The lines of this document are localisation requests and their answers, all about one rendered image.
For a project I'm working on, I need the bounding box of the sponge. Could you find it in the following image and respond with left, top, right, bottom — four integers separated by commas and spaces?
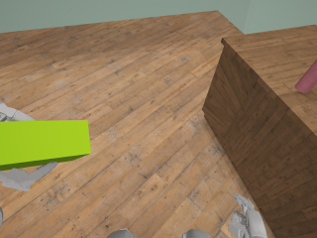
0, 120, 91, 172

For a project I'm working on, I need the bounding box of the left robot hand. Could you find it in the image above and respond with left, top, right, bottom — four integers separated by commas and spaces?
0, 100, 58, 191

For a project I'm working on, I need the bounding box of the right robot hand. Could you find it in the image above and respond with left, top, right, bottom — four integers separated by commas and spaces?
229, 193, 267, 238

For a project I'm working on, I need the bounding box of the table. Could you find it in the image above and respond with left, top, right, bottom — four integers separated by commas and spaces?
202, 24, 317, 238

